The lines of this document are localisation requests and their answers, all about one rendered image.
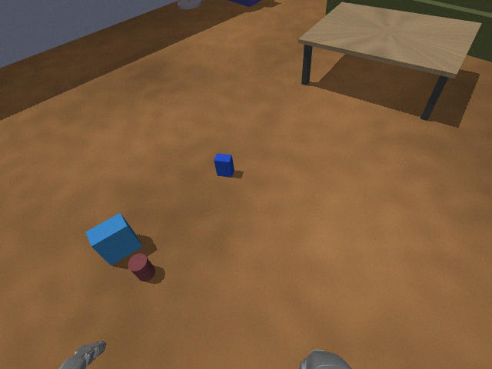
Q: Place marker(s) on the coffee table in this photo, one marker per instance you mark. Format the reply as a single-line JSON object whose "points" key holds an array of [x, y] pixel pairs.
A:
{"points": [[428, 43]]}

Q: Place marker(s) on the sofa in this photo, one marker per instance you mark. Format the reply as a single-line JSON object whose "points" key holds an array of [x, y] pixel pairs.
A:
{"points": [[467, 10]]}

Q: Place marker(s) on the left robot hand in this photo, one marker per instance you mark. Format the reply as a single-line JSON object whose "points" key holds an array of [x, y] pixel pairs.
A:
{"points": [[84, 356]]}

